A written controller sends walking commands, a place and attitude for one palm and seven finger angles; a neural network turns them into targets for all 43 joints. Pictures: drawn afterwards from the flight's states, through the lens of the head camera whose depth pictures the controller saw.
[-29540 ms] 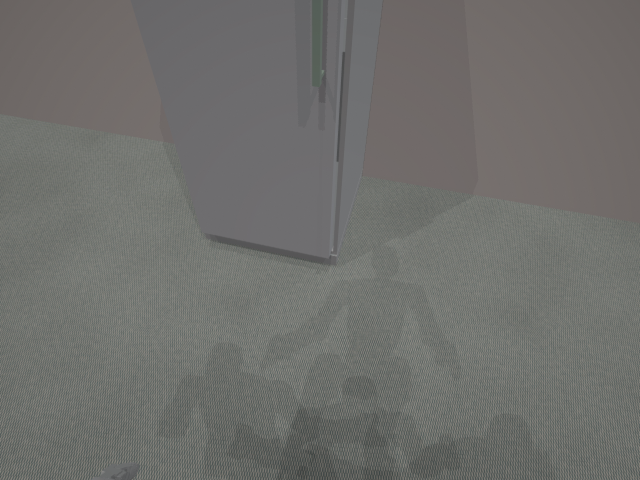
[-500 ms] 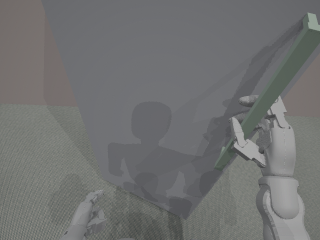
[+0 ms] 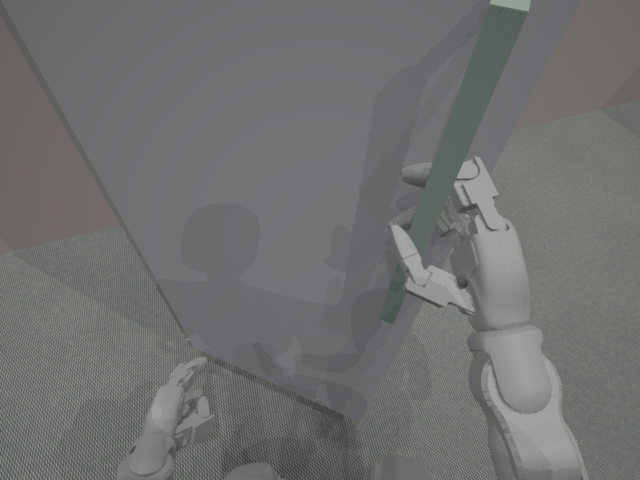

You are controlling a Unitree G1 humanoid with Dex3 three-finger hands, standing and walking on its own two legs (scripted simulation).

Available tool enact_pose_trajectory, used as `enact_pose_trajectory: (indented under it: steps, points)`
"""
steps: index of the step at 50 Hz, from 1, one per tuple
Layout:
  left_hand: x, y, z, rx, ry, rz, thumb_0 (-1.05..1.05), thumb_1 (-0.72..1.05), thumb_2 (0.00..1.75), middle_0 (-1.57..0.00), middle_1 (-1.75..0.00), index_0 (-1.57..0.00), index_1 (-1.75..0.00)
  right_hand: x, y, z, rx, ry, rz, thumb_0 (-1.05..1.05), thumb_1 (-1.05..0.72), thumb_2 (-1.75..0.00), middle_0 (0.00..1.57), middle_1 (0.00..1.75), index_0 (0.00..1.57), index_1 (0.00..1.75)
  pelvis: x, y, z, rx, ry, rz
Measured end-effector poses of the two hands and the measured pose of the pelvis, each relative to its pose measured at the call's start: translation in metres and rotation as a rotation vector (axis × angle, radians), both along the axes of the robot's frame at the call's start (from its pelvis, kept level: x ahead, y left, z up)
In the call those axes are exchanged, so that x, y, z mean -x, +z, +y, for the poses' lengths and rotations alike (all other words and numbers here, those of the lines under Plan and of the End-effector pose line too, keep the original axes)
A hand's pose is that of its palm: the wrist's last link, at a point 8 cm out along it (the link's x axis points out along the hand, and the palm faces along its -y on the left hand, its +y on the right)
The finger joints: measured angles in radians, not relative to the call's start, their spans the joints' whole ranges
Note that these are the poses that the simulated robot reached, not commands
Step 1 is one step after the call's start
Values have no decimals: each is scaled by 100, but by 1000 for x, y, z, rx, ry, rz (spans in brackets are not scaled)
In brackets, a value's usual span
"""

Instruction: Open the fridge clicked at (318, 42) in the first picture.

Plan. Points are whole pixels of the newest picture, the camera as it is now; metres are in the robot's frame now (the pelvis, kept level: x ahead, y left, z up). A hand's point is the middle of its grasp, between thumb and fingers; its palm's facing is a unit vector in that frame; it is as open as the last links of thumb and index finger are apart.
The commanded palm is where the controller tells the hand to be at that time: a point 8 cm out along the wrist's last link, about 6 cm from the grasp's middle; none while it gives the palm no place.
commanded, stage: walk backward, drawing the door open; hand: right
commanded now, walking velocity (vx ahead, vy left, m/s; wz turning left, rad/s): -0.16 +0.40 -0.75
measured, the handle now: (429, 206) +0.33 -0.05 +0.22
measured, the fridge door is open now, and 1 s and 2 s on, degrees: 44 82 82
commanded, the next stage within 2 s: stop walking and hold the door back in 0.84 s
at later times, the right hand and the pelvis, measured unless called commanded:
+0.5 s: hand (286, 406) +0.15 +0.05 +0.19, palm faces +0.16 +0.97 -0.16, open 7.5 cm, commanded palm +0.12 +0.01 +0.19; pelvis -0.10 +0.19 -0.01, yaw -22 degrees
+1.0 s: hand out of the picture +0.05 +0.20 +0.19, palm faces +0.53 +0.83 -0.16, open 7.5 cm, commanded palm +0.01 +0.15 +0.17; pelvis -0.12 +0.43 -0.02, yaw -43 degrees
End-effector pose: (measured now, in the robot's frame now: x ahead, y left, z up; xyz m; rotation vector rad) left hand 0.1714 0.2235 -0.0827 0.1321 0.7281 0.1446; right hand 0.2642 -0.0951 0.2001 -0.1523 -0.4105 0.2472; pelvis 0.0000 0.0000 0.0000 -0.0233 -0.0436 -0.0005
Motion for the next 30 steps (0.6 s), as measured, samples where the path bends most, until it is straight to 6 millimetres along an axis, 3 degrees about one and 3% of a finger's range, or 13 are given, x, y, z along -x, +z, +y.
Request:
enact_pose_trajectory:
  steps: [5, 11, 15, 22, 26, 30]
  points:
    - [-2, -2, 22, -62, -77, -76, 1, 90, 90, -20, -30, -20, -30, 29, -8, 13, 5, -26, -82, -9, -63, -75, 45, 140, 11, 110, 27, -21, 23, -16, -63, 16]
    - [14, -7, 45, -2, -224, 9, 1, 90, 90, -20, -30, -20, -30, 63, -6, 35, -11, -148, -40, -7, -64, -78, 46, 140, 12, 112, 57, -8, 84, -47, -146, 0]
    - [16, -19, 70, 54, -268, 19, 1, 90, 90, -20, -30, -20, -30, 88, -6, 54, -10, -279, -39, -7, -64, -81, 46, 140, 12, 112, 68, -14, 126, -27, -192, 6]
    - [24, -4, 109, 8, -325, 22, 2, 90, 90, -20, -30, -20, -30, 128, -3, 84, -20, -372, 4, -6, -64, -81, 44, 138, 13, 116, 88, -2, 175, 0, -349, -12]
    - [21, -4, 126, -34, -387, -34, 1, 90, 90, -20, -30, -20, -30, 148, -8, 103, -45, -373, -48, -7, -62, -81, 44, 139, 12, 116, 101, -16, 199, -26, -399, 9]
    - [29, -3, 144, -41, -471, 0, 1, 90, 90, -20, -30, -20, -30, 169, -8, 124, -35, -421, -75, -8, -61, -81, 45, 140, 13, 119, 114, -12, 242, -12, -439, -31]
